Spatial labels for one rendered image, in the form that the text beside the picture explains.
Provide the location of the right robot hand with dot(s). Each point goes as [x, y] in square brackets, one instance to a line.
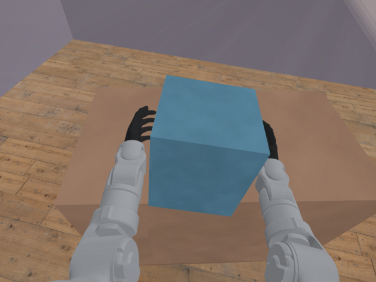
[271, 141]

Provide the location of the right robot forearm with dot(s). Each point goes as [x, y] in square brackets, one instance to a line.
[279, 209]

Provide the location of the robot right upper arm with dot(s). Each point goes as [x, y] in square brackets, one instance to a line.
[293, 262]

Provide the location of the carton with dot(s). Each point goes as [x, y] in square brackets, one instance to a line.
[207, 146]

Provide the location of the left robot hand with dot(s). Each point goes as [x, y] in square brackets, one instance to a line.
[135, 128]

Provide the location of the pedestal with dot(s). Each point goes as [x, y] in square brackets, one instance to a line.
[332, 179]

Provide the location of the left robot forearm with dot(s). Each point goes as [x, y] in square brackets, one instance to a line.
[117, 213]

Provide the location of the robot left upper arm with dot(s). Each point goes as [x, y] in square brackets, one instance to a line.
[105, 259]

